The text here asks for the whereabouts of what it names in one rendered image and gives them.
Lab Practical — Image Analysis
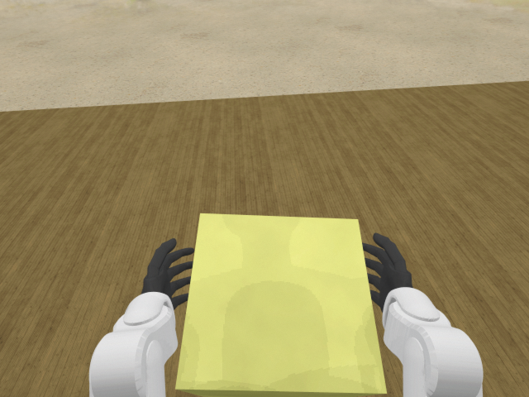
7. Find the robot right forearm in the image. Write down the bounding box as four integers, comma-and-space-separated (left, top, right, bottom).
382, 287, 484, 397

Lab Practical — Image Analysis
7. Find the robot left forearm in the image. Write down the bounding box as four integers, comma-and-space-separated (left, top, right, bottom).
89, 292, 178, 397

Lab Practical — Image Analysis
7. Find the robot left hand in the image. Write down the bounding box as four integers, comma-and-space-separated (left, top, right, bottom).
141, 238, 194, 310

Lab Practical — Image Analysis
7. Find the robot right hand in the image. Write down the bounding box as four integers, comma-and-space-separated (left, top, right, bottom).
362, 233, 413, 312

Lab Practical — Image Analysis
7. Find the carton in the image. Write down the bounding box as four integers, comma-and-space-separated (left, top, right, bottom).
175, 213, 387, 397

